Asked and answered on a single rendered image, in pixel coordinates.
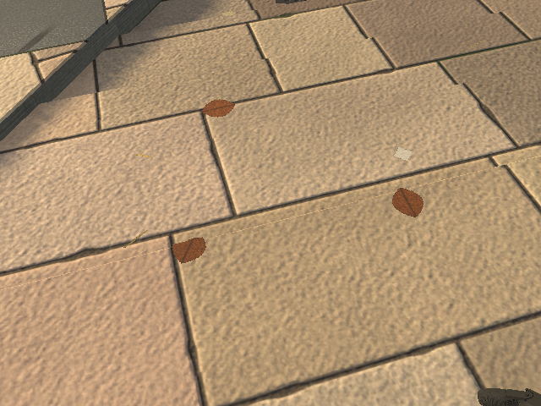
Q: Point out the robot right hand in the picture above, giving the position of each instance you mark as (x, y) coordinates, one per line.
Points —
(509, 397)

